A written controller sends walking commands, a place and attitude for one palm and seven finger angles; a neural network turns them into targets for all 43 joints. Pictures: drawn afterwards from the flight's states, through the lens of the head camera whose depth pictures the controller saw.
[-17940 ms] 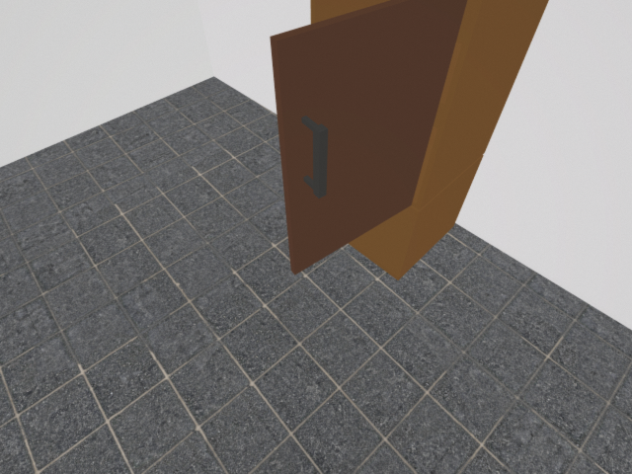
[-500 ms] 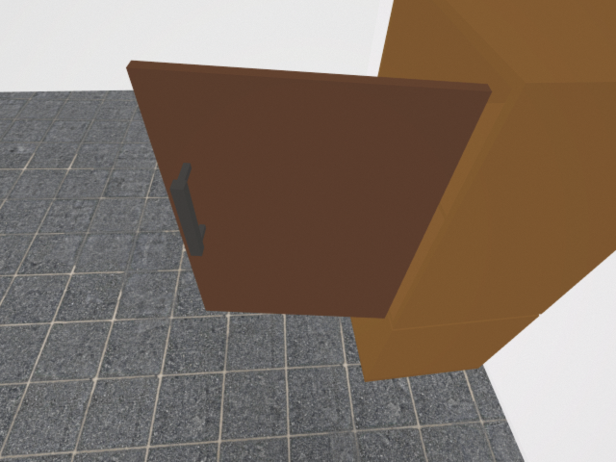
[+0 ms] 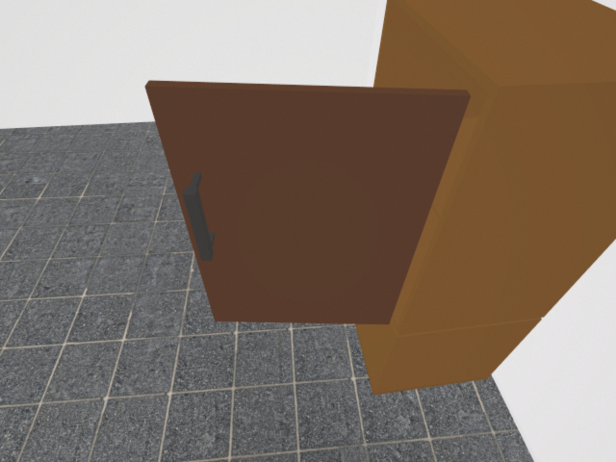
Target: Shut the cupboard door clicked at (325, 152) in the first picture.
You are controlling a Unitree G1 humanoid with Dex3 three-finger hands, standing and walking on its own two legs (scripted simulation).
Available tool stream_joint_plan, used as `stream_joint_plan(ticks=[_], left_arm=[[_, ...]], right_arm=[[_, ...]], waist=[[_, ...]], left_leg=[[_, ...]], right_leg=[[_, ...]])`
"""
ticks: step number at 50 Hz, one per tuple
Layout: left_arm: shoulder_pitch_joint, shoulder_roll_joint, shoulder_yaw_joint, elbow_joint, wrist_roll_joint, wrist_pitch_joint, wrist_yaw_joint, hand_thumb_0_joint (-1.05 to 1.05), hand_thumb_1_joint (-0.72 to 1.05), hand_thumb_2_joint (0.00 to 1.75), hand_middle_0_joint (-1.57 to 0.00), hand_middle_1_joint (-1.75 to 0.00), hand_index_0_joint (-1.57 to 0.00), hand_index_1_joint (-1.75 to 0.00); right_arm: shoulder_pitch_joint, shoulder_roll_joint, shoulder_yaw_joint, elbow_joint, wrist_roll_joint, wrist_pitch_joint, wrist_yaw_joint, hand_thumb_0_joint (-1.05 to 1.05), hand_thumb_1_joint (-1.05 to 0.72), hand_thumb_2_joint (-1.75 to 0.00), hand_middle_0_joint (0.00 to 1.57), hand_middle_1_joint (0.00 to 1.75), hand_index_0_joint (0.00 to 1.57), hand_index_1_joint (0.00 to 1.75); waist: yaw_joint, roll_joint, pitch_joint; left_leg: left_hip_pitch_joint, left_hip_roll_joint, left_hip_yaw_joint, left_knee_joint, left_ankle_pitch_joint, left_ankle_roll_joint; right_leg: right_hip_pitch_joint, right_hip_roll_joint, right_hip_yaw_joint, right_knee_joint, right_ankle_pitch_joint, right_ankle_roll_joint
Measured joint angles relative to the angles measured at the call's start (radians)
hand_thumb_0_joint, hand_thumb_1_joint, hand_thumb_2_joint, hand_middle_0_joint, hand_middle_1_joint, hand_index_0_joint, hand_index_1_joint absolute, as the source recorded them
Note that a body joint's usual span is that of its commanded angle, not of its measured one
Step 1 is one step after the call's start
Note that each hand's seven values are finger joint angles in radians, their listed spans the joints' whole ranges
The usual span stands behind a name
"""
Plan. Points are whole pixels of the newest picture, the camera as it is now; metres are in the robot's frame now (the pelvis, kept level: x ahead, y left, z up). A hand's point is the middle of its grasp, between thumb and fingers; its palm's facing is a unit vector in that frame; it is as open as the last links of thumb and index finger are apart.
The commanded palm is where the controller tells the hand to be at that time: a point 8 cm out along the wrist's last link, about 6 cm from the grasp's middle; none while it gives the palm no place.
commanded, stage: come to a stop and stand still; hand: left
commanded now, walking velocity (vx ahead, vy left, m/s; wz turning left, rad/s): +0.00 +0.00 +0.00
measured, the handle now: (202, 218) +0.47 +0.20 +0.04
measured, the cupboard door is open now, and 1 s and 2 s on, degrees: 81 81 81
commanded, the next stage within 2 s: look again from close up in 0.22 s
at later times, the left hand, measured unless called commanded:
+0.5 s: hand out of the picture -0.01 +0.18 -0.17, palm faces +0.02 -0.98 -0.21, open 7.4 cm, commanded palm none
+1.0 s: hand out of the picture +0.10 +0.19 -0.11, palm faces +0.21 -0.96 -0.18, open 7.3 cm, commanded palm +0.10 +0.22 -0.06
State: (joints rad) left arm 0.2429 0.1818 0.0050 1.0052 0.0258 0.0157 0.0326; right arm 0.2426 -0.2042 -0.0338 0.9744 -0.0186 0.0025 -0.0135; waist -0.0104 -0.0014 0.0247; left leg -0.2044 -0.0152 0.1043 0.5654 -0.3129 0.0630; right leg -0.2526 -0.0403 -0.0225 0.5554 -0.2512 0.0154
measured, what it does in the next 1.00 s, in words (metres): stands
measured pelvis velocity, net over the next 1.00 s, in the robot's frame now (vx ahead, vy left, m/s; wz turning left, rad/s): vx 0.00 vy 0.00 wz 0.03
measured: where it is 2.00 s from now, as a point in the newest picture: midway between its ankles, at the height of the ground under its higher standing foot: outside the picture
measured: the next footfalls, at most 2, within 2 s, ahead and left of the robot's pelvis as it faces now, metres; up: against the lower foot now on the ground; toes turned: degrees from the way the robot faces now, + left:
none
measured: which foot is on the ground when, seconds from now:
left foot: down 0.00-1.00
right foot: down 0.00-1.00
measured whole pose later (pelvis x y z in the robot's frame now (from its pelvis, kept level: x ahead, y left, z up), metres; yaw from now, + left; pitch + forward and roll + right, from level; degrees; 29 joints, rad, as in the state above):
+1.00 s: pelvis +0.00 +0.00 +0.00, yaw +2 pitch -2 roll +0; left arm 0.48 0.20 0.03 0.40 -0.10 0.03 0.07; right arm 0.35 -0.17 0.03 0.95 0.03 -0.18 -0.07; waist 0.00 -0.04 0.03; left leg -0.21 -0.04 0.09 0.51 -0.28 0.05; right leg -0.27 -0.06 -0.04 0.55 -0.26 0.00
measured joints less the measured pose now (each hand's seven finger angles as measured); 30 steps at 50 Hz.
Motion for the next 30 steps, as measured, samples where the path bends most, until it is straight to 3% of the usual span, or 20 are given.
stream_joint_plan(ticks=[14,30], left_arm=[[0.074,0.034,-0.009,0.031,-0.002,-0.015,-0.008,0.01,0.9,0.9,-0.2,-0.3,-0.2,-0.3],[0.046,-0.01,-0.029,0.088,-0.01,-0.03,-0.001,0.01,0.9,0.9,-0.2,-0.3,-0.2,-0.3]], right_arm=[[0.005,-0.014,0.031,0.041,0.003,-0.005,0.011,0.0,-0.91,-0.9,0.2,0.3,0.2,0.3],[0.016,0.026,0.049,0.15,0.012,-0.011,0.005,0.0,-0.91,-0.9,0.2,0.3,0.2,0.3]], waist=[[0.017,-0.003,-0.006],[0.012,-0.014,0.025]], left_leg=[[0.019,-0.02,-0.006,-0.116,0.08,0.002],[0.045,-0.017,-0.016,-0.146,0.085,-0.007]], right_leg=[[0.017,-0.014,-0.006,-0.1,0.068,0.011],[0.043,-0.011,-0.015,-0.126,0.068,0.01]])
